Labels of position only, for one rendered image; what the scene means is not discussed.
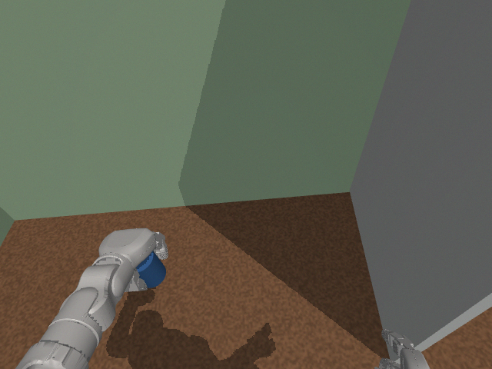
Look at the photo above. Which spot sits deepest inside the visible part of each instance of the left robot hand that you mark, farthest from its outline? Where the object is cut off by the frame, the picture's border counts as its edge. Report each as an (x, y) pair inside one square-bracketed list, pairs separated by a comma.
[(135, 244)]

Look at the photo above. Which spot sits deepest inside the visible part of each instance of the left robot arm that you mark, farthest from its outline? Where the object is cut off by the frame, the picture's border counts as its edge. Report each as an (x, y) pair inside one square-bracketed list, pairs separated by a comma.
[(76, 331)]

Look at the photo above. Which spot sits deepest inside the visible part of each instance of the right robot hand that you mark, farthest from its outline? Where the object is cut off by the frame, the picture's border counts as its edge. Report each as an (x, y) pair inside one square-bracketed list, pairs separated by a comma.
[(403, 348)]

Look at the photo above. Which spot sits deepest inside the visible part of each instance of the tin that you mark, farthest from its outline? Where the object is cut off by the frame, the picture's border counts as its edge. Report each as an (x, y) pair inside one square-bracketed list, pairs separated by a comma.
[(151, 270)]

